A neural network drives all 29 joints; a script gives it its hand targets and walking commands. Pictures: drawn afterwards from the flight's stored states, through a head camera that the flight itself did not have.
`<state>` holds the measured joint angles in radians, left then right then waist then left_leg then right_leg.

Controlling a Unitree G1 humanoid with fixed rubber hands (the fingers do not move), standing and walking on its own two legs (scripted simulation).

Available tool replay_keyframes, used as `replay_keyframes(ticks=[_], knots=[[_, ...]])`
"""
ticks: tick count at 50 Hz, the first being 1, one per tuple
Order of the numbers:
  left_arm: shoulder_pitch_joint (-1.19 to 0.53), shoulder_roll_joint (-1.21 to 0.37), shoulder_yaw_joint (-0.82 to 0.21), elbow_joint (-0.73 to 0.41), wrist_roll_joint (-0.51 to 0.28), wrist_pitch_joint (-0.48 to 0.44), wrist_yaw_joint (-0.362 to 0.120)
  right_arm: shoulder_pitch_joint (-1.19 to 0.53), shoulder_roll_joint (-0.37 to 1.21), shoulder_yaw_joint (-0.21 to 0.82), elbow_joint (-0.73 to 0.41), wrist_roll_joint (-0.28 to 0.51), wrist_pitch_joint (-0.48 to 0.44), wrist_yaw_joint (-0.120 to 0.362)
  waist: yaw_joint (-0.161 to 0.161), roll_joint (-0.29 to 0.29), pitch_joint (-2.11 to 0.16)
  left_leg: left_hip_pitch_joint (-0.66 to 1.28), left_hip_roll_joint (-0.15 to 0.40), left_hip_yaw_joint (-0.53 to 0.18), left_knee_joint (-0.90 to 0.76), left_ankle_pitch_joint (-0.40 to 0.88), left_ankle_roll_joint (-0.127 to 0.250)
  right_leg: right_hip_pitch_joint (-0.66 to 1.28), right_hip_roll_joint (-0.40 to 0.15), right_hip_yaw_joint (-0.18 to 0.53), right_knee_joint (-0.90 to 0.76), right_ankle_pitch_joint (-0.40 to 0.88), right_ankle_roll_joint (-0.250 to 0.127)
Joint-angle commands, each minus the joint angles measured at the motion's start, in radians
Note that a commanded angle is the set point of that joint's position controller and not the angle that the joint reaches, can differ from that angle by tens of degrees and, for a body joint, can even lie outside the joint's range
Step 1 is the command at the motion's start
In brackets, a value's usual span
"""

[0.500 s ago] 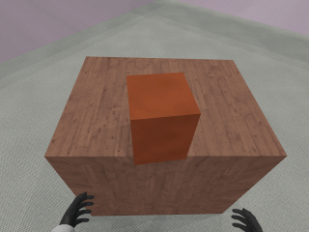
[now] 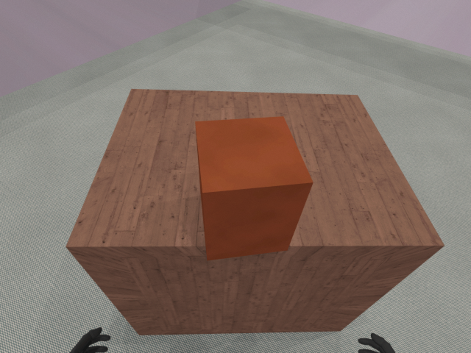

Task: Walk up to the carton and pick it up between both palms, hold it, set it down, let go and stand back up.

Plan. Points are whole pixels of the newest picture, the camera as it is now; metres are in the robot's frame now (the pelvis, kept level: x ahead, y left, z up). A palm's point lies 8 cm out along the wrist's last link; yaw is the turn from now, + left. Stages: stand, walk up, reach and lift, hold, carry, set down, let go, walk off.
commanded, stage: stand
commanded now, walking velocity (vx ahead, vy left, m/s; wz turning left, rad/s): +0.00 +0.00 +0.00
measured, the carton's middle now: (244, 190) +0.42 +0.03 +0.04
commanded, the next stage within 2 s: none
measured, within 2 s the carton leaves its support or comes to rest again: neither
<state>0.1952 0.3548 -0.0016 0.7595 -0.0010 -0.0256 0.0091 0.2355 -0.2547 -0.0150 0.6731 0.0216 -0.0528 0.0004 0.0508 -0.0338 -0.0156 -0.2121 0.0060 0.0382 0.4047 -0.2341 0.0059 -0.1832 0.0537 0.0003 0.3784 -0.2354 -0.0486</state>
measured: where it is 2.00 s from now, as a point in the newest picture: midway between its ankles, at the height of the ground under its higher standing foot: outside the picture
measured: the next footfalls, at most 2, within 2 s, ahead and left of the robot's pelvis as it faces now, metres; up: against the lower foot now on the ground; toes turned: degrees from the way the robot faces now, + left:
none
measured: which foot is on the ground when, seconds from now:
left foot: down 0.00-1.00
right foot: down 0.00-1.00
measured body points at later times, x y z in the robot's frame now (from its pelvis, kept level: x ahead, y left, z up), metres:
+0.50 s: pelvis -0.02 +0.00 +0.00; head -0.03 +0.01 +0.45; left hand +0.08 +0.30 -0.11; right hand +0.11 -0.25 -0.11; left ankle -0.02 +0.11 -0.74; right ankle -0.03 -0.09 -0.74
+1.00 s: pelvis -0.04 +0.00 +0.00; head -0.05 +0.01 +0.45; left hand +0.05 +0.30 -0.12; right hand +0.08 -0.26 -0.12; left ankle -0.02 +0.11 -0.74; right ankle -0.03 -0.09 -0.74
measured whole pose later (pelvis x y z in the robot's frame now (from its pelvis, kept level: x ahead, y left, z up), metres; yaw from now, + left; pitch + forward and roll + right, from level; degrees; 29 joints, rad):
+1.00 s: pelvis -0.04 +0.00 +0.00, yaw +0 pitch +0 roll +0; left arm 0.20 0.36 0.00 0.96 0.00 -0.04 0.01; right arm 0.24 -0.26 -0.02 0.86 0.02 -0.04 0.00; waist 0.04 0.00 -0.04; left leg -0.21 0.01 0.04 0.41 -0.19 0.01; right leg -0.18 0.05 0.00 0.38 -0.19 -0.05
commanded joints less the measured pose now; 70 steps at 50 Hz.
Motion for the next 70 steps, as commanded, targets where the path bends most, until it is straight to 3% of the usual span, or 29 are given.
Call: replay_keyframes(ticks=[1,2,4,12,14,15,16,17,21,31,40,42,43,48,56,57,60,61,64,70], knots=[[0.002,0.191,0.072,-0.002,0.044,-0.045,-0.007,-0.021,-0.248,-0.081,0.002,-0.062,-0.006,-0.005,-0.043,0.089,-0.165,0.118,0.116,-0.084,0.057,0.333,0.047,0.1,-0.168,0.119,0.01,0.373,0.022],[0.013,0.196,0.07,0.014,0.045,-0.044,-0.009,-0.017,-0.251,-0.079,0.007,-0.066,-0.006,-0.007,-0.041,0.063,-0.162,0.123,0.117,-0.088,0.054,0.327,0.049,0.106,-0.169,0.118,0.007,0.381,0.021],[0.015,0.19,0.069,0.021,0.042,-0.043,-0.01,-0.015,-0.246,-0.08,0.01,-0.061,-0.002,-0.008,-0.042,0.095,-0.162,0.114,0.115,-0.084,0.057,0.325,0.05,0.111,-0.172,0.121,0.007,0.388,0.02],[-0.002,0.181,0.058,0.063,0.045,-0.048,-0.008,-0.016,-0.257,-0.077,0.036,-0.06,-0.006,-0.01,-0.052,0.052,-0.124,0.106,0.12,-0.103,0.025,0.243,0.053,0.077,-0.175,0.129,-0.033,0.29,0.015],[0.007,0.194,0.06,0.08,0.045,-0.049,-0.008,-0.008,-0.262,-0.077,0.055,-0.057,0.0,-0.009,-0.053,0.078,-0.131,0.103,0.117,-0.098,0.014,0.228,0.051,0.084,-0.174,0.123,-0.034,0.276,0.018],[0.007,0.191,0.06,0.088,0.042,-0.053,-0.007,-0.011,-0.262,-0.076,0.061,-0.058,0.001,-0.011,-0.049,0.046,-0.117,0.093,0.116,-0.1,0.009,0.215,0.054,0.081,-0.175,0.121,-0.035,0.27,0.02],[0.008,0.189,0.057,0.086,0.044,-0.053,-0.008,-0.019,-0.266,-0.079,0.057,-0.06,0.0,-0.01,-0.053,0.065,-0.119,0.094,0.118,-0.102,0.005,0.206,0.055,0.08,-0.178,0.125,-0.041,0.248,0.02],[-0.006,0.188,0.058,0.09,0.043,-0.052,-0.01,-0.017,-0.258,-0.075,0.063,-0.06,0.0,-0.011,-0.055,0.035,-0.105,0.091,0.117,-0.103,0.0,0.188,0.05,0.068,-0.178,0.128,-0.049,0.225,0.02],[-0.014,0.205,0.062,0.105,0.043,-0.053,-0.008,-0.015,-0.262,-0.075,0.087,-0.059,0.0,-0.008,-0.06,0.073,-0.091,0.092,0.117,-0.112,-0.014,0.152,0.053,0.052,-0.178,0.135,-0.058,0.188,0.011],[-0.016,0.204,0.059,0.146,0.041,-0.052,-0.01,-0.022,-0.262,-0.074,0.139,-0.054,-0.002,-0.006,-0.059,0.063,-0.034,0.049,0.116,-0.131,-0.055,0.051,0.054,0.028,-0.177,0.147,-0.098,0.053,0.01],[-0.018,0.196,0.052,0.175,0.033,-0.051,-0.011,-0.03,-0.262,-0.069,0.17,-0.052,-0.004,-0.005,-0.062,0.076,-0.04,0.053,0.117,-0.135,-0.066,0.064,0.048,0.036,-0.181,0.151,-0.103,0.062,0.008],[-0.016,0.202,0.051,0.179,0.032,-0.05,-0.011,-0.054,-0.268,-0.067,0.172,-0.052,-0.001,-0.006,-0.048,0.075,-0.025,0.046,0.117,-0.138,-0.063,0.067,0.048,0.025,-0.175,0.148,-0.103,0.057,0.012],[-0.024,0.21,0.053,0.184,0.035,-0.05,-0.009,-0.049,-0.255,-0.067,0.173,-0.048,-0.003,-0.004,-0.06,0.077,-0.033,0.048,0.115,-0.133,-0.066,0.056,0.048,0.032,-0.178,0.145,-0.107,0.042,0.009],[-0.018,0.2,0.051,0.192,0.029,-0.05,-0.009,-0.043,-0.275,-0.066,0.187,-0.048,-0.003,-0.006,-0.057,0.086,-0.019,0.053,0.118,-0.141,-0.067,0.09,0.049,0.027,-0.175,0.149,-0.1,0.09,0.008],[-0.038,0.203,0.049,0.203,0.03,-0.047,-0.004,-0.043,-0.262,-0.062,0.202,-0.045,-0.001,-0.005,-0.063,0.077,-0.029,0.047,0.117,-0.133,-0.063,0.097,0.043,0.04,-0.181,0.142,-0.098,0.104,0.011],[-0.031,0.206,0.053,0.203,0.03,-0.048,-0.007,-0.049,-0.27,-0.06,0.205,-0.045,-0.002,-0.007,-0.056,0.043,-0.027,0.056,0.118,-0.133,-0.067,0.085,0.045,0.034,-0.179,0.145,-0.105,0.085,0.009],[-0.028,0.206,0.051,0.208,0.027,-0.051,-0.008,-0.056,-0.265,-0.058,0.201,-0.045,0.001,-0.006,-0.056,0.084,-0.044,0.053,0.117,-0.13,-0.064,0.095,0.05,0.055,-0.189,0.153,-0.103,0.118,0.007],[-0.03,0.207,0.05,0.21,0.028,-0.05,-0.006,-0.051,-0.268,-0.06,0.211,-0.047,0.001,-0.007,-0.058,0.061,-0.039,0.062,0.117,-0.134,-0.075,0.1,0.047,0.049,-0.183,0.146,-0.095,0.113,0.01],[-0.033,0.211,0.05,0.208,0.027,-0.049,-0.004,-0.043,-0.261,-0.054,0.214,-0.04,0.002,-0.012,-0.064,0.079,-0.038,0.069,0.122,-0.135,-0.07,0.135,0.045,0.049,-0.185,0.144,-0.09,0.156,0.008],[-0.033,0.204,0.047,0.218,0.023,-0.048,-0.006,-0.047,-0.266,-0.054,0.222,-0.042,-0.002,-0.01,-0.058,0.071,-0.031,0.055,0.121,-0.145,-0.078,0.098,0.048,0.042,-0.181,0.142,-0.098,0.085,0.006]])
